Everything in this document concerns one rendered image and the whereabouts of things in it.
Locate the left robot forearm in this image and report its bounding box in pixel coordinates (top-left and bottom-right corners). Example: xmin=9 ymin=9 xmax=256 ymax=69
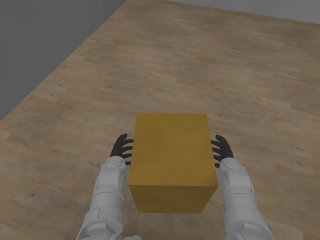
xmin=76 ymin=156 xmax=127 ymax=240

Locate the carton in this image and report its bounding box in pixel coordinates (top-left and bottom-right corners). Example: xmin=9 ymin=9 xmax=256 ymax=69
xmin=128 ymin=113 xmax=218 ymax=214

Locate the right robot forearm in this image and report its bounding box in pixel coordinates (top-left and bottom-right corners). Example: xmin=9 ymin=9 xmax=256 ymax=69
xmin=218 ymin=157 xmax=275 ymax=240

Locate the robot right hand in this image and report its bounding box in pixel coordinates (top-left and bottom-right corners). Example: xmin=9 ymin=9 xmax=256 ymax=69
xmin=211 ymin=134 xmax=234 ymax=169

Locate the robot left hand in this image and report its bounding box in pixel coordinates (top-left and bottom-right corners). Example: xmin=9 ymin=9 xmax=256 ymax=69
xmin=110 ymin=133 xmax=134 ymax=166

